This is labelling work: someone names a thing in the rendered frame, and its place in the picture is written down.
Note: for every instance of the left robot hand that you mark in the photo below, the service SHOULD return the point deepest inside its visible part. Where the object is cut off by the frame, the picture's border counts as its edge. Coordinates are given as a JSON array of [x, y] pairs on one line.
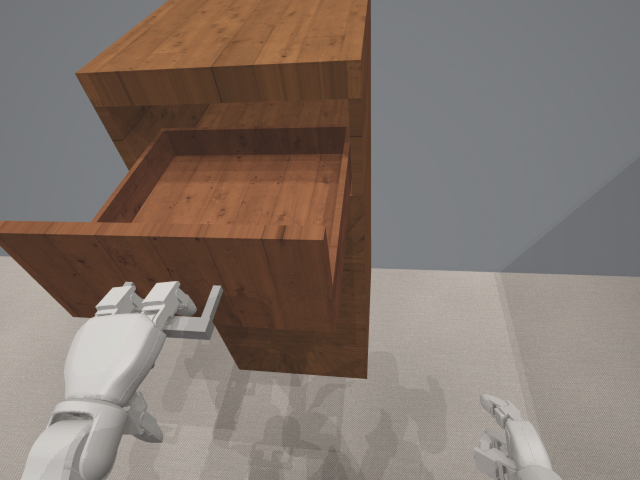
[[112, 353]]

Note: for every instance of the right robot hand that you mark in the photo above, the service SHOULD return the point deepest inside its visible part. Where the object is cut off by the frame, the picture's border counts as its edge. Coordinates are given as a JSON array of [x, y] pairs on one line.
[[502, 457]]

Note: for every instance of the cabinet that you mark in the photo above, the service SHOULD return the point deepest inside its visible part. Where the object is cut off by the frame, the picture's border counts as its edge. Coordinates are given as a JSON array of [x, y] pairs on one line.
[[230, 63]]

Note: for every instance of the robot left forearm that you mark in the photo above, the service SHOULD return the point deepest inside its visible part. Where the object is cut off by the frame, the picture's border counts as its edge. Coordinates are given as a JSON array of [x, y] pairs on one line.
[[80, 442]]

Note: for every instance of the drawer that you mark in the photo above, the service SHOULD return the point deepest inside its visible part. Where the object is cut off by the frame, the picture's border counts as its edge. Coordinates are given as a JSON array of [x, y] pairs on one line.
[[261, 211]]

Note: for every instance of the handle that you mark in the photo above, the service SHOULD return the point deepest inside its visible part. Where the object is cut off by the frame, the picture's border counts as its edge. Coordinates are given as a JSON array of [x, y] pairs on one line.
[[193, 327]]

